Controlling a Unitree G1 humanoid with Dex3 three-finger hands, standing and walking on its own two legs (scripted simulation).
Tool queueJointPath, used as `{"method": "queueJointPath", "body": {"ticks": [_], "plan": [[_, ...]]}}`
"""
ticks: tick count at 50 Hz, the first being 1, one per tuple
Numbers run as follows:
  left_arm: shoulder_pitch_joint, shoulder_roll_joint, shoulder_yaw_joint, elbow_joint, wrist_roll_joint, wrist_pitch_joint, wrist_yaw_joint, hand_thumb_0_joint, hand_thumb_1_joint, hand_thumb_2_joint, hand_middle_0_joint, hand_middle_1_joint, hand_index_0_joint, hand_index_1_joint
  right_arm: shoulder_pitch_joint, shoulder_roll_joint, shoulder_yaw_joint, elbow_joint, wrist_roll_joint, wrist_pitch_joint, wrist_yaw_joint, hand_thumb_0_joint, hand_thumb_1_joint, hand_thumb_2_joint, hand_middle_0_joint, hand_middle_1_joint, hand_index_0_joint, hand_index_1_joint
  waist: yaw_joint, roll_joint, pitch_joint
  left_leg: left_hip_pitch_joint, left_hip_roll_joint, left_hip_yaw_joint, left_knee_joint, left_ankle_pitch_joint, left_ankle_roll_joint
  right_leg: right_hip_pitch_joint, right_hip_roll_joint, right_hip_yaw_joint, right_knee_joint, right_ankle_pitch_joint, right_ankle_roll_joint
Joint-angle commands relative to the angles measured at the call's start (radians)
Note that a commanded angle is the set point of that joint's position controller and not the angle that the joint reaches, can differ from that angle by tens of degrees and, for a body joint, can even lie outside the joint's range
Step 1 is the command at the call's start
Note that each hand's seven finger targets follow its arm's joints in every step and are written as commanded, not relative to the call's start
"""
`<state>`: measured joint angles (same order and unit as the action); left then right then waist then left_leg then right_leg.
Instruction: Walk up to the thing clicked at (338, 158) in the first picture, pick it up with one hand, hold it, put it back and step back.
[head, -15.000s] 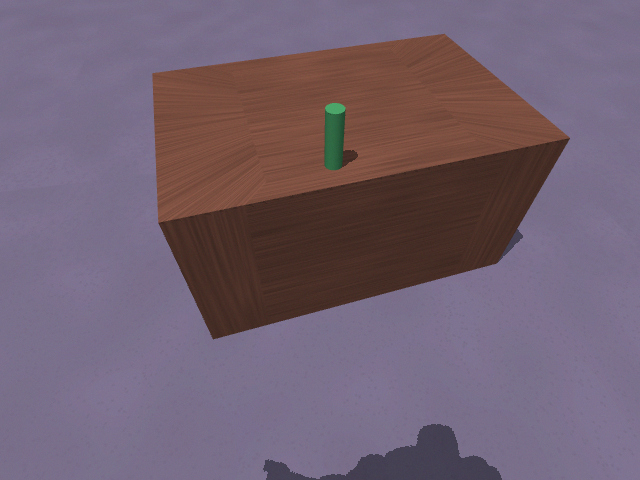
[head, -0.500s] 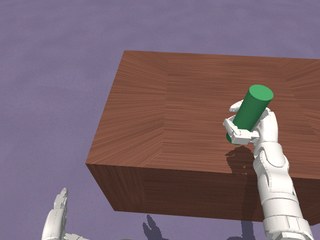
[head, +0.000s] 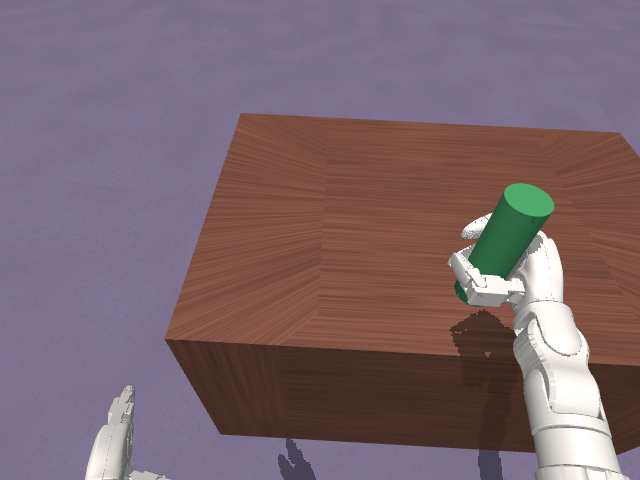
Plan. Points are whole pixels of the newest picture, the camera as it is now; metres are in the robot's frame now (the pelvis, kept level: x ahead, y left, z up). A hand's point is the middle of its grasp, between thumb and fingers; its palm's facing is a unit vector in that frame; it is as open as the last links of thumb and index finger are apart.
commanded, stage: hold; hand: right
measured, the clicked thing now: (496, 251) +0.34 -0.18 +0.14
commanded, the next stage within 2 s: none
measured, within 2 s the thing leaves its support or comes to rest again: neither
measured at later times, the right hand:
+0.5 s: hand (487, 265) +0.32 -0.17 +0.13, palm faces +0.06 +1.00 +0.00, open 6.4 cm
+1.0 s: hand (488, 265) +0.32 -0.16 +0.13, palm faces +0.05 +1.00 +0.00, open 6.4 cm
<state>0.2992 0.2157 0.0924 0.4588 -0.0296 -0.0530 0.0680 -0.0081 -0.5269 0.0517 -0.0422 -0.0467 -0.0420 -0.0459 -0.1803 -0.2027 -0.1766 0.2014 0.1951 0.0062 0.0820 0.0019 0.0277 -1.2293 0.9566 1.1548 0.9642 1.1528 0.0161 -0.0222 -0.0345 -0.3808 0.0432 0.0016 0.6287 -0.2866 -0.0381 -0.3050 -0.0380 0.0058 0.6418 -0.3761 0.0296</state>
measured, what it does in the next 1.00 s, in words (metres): stands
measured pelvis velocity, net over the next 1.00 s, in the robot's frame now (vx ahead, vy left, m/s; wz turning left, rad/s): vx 0.00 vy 0.00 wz -0.01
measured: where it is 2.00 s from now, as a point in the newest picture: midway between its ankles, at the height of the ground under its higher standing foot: outside the picture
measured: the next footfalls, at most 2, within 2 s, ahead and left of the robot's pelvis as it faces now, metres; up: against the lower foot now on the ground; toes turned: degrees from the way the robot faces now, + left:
none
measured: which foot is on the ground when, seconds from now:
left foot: down 0.00-1.00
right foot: down 0.00-1.00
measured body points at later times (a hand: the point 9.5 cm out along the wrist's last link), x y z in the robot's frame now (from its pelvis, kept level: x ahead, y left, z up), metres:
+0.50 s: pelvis +0.01 +0.00 +0.01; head +0.00 +0.02 +0.46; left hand +0.17 +0.27 -0.07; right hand +0.32 -0.22 +0.13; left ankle +0.02 +0.14 -0.72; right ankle -0.03 -0.14 -0.72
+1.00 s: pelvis +0.00 +0.00 +0.01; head +0.00 +0.01 +0.46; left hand +0.16 +0.26 -0.07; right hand +0.31 -0.22 +0.14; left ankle +0.02 +0.14 -0.72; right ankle -0.03 -0.14 -0.72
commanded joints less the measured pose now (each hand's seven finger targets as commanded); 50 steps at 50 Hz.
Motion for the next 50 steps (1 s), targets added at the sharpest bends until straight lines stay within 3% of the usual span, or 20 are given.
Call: {"method": "queueJointPath", "body": {"ticks": [1,6,8,12,16,18,21,22,23,26,28,29,31,33,37,40,43,44,48,50], "plan": [[-0.116,0.148,0.062,-0.197,0.0,-0.066,0.009,0.0,-0.551,0.053,-0.043,-0.047,-0.041,-0.05,-0.343,-0.158,-0.066,-0.287,0.012,-0.073,0.003,0.0,-0.551,-1.307,1.39,1.431,1.402,1.431,0.001,0.033,-0.274,0.159,-0.033,0.051,-0.072,0.262,0.023,0.068,0.025,-0.02,-0.099,0.294,-0.029],[-0.087,0.154,0.082,-0.116,0.002,-0.065,0.014,0.0,-0.553,0.056,-0.045,-0.049,-0.042,-0.052,-0.317,-0.156,-0.064,-0.305,0.018,-0.058,0.011,0.0,-0.538,-1.295,1.37,1.413,1.383,1.413,0.006,0.009,-0.225,0.146,-0.029,0.048,-0.098,0.233,0.02,0.068,0.032,-0.027,-0.116,0.252,-0.032],[-0.096,0.118,0.049,-0.105,0.001,-0.071,0.008,0.0,-0.545,0.051,-0.043,-0.05,-0.043,-0.05,-0.292,-0.138,-0.058,-0.303,0.02,-0.048,0.011,0.0,-0.534,-1.291,1.37,1.412,1.382,1.411,-0.001,0.039,-0.196,0.148,-0.032,0.054,-0.1,0.238,0.019,0.06,0.029,-0.024,-0.122,0.26,-0.034],[-0.115,0.115,0.045,-0.085,0.003,-0.073,0.004,0.0,-0.543,0.05,-0.044,-0.052,-0.046,-0.051,-0.292,-0.127,-0.039,-0.34,0.019,-0.043,0.021,0.0,-0.521,-1.308,1.372,1.425,1.387,1.425,0.005,0.016,-0.231,0.164,-0.037,0.058,-0.091,0.285,0.023,0.088,0.022,-0.018,-0.123,0.33,-0.027],[-0.123,0.168,0.086,-0.103,0.005,-0.077,0.014,0.0,-0.547,0.052,-0.045,-0.052,-0.046,-0.052,-0.276,-0.15,-0.066,-0.357,0.023,-0.033,0.02,0.0,-0.565,-1.311,1.384,1.426,1.395,1.426,0.01,0.035,-0.242,0.187,-0.033,0.057,-0.105,0.306,0.019,0.112,0.028,-0.023,-0.129,0.333,-0.031],[-0.109,0.134,0.059,-0.072,0.005,-0.07,0.007,0.0,-0.55,0.053,-0.046,-0.052,-0.045,-0.052,-0.255,-0.16,-0.074,-0.372,0.019,-0.026,0.019,0.0,-0.564,-1.328,1.394,1.443,1.407,1.443,-0.014,0.012,-0.242,0.206,-0.026,0.053,-0.107,0.336,0.022,0.106,0.034,-0.028,-0.124,0.36,-0.028],[-0.139,0.122,0.053,-0.071,0.003,-0.076,0.003,0.0,-0.546,0.05,-0.047,-0.053,-0.048,-0.052,-0.241,-0.135,-0.061,-0.375,0.023,-0.014,0.025,0.0,-0.56,-1.32,1.386,1.434,1.4,1.434,-0.003,0.026,-0.197,0.185,-0.028,0.056,-0.119,0.306,0.018,0.103,0.032,-0.028,-0.138,0.33,-0.031],[-0.133,0.156,0.086,-0.061,0.003,-0.078,0.008,0.0,-0.544,0.048,-0.047,-0.052,-0.049,-0.051,-0.253,-0.145,-0.068,-0.384,0.025,-0.01,0.026,0.0,-0.563,-1.321,1.389,1.436,1.403,1.436,0.007,0.019,-0.2,0.174,-0.032,0.057,-0.124,0.284,0.02,0.113,0.029,-0.025,-0.147,0.312,-0.031],[-0.137,0.129,0.059,-0.047,0.006,-0.075,0.002,0.0,-0.547,0.051,-0.047,-0.052,-0.047,-0.052,-0.237,-0.146,-0.071,-0.383,0.022,-0.007,0.025,0.0,-0.564,-1.335,1.401,1.451,1.415,1.451,-0.008,0.016,-0.179,0.176,-0.031,0.058,-0.133,0.248,0.018,0.092,0.033,-0.025,-0.154,0.274,-0.031],[-0.139,0.131,0.067,-0.029,0.006,-0.081,0.001,0.0,-0.545,0.047,-0.047,-0.052,-0.049,-0.05,-0.244,-0.157,-0.084,-0.381,0.026,-0.003,0.029,0.0,-0.59,-1.324,1.405,1.442,1.416,1.442,-0.001,0.036,-0.166,0.173,-0.027,0.055,-0.148,0.225,0.012,0.09,0.038,-0.027,-0.159,0.239,-0.039],[-0.144,0.157,0.089,-0.052,0.005,-0.092,0.006,0.0,-0.537,0.043,-0.046,-0.053,-0.05,-0.048,-0.259,-0.163,-0.084,-0.414,0.024,-0.001,0.031,0.0,-0.554,-1.325,1.395,1.444,1.409,1.444,0.005,0.018,-0.235,0.197,-0.03,0.057,-0.132,0.289,0.017,0.134,0.032,-0.022,-0.155,0.312,-0.033],[-0.138,0.129,0.063,-0.031,0.007,-0.086,0.002,0.0,-0.545,0.048,-0.047,-0.053,-0.049,-0.051,-0.232,-0.151,-0.073,-0.416,0.023,-0.001,0.032,0.0,-0.561,-1.33,1.395,1.445,1.409,1.445,-0.012,0.01,-0.225,0.206,-0.026,0.057,-0.128,0.317,0.019,0.13,0.036,-0.025,-0.149,0.343,-0.03],[-0.143,0.135,0.067,-0.02,0.005,-0.09,0.005,0.0,-0.545,0.049,-0.047,-0.055,-0.05,-0.052,-0.217,-0.119,-0.048,-0.382,0.026,0.006,0.04,0.0,-0.555,-1.326,1.39,1.441,1.405,1.441,0.004,0.053,-0.186,0.186,-0.028,0.059,-0.134,0.307,0.014,0.124,0.035,-0.024,-0.152,0.326,-0.034],[-0.171,0.137,0.063,-0.025,0.008,-0.094,0.006,0.0,-0.55,0.052,-0.048,-0.053,-0.048,-0.052,-0.26,-0.154,-0.077,-0.401,0.026,0.007,0.039,0.0,-0.542,-1.334,1.392,1.449,1.409,1.449,-0.006,0.031,-0.208,0.199,-0.024,0.056,-0.143,0.288,0.015,0.123,0.038,-0.025,-0.156,0.305,-0.035],[-0.165,0.16,0.088,0.002,0.01,-0.104,0.01,0.0,-0.543,0.047,-0.048,-0.054,-0.051,-0.051,-0.268,-0.141,-0.062,-0.385,0.021,0.012,0.035,0.0,-0.558,-1.339,1.4,1.454,1.416,1.454,0.014,0.03,-0.174,0.167,-0.028,0.058,-0.158,0.214,0.015,0.121,0.037,-0.022,-0.178,0.229,-0.037],[-0.133,0.126,0.059,0.008,0.011,-0.107,0.003,0.0,-0.535,0.043,-0.047,-0.054,-0.052,-0.049,-0.214,-0.148,-0.076,-0.384,0.018,0.02,0.033,0.0,-0.521,-1.341,1.393,1.458,1.412,1.458,-0.012,0.018,-0.192,0.2,-0.03,0.064,-0.145,0.28,0.019,0.128,0.034,-0.021,-0.17,0.31,-0.029],[-0.186,0.1,0.04,-0.015,0.01,-0.111,-0.004,0.0,-0.543,0.048,-0.048,-0.054,-0.051,-0.051,-0.251,-0.122,-0.054,-0.396,0.023,0.02,0.032,0.0,-0.517,-1.344,1.39,1.459,1.41,1.459,-0.007,0.024,-0.194,0.205,-0.026,0.057,-0.151,0.29,0.017,0.126,0.037,-0.026,-0.164,0.312,-0.031],[-0.18,0.153,0.082,-0.022,0.012,-0.113,0.002,0.0,-0.543,0.048,-0.049,-0.054,-0.052,-0.05,-0.262,-0.129,-0.057,-0.399,0.022,0.022,0.028,0.0,-0.524,-1.356,1.4,1.471,1.421,1.471,0.004,0.042,-0.226,0.211,-0.03,0.059,-0.147,0.303,0.019,0.136,0.033,-0.022,-0.167,0.324,-0.031],[-0.187,0.132,0.063,0.025,0.011,-0.113,-0.006,0.0,-0.537,0.044,-0.049,-0.054,-0.053,-0.049,-0.266,-0.142,-0.06,-0.384,0.016,0.019,0.026,0.0,-0.508,-1.361,1.402,1.477,1.424,1.477,-0.002,0.005,-0.15,0.177,-0.034,0.061,-0.162,0.214,0.02,0.096,0.033,-0.02,-0.188,0.24,-0.03],[-0.205,0.147,0.073,-0.017,0.012,-0.124,-0.001,0.0,-0.536,0.043,-0.049,-0.054,-0.054,-0.048,-0.278,-0.145,-0.067,-0.413,0.016,0.017,0.023,0.0,-0.5,-1.364,1.399,1.48,1.422,1.48,-0.003,0.025,-0.222,0.205,-0.032,0.059,-0.163,0.238,0.02,0.135,0.032,-0.021,-0.183,0.263,-0.033]]}}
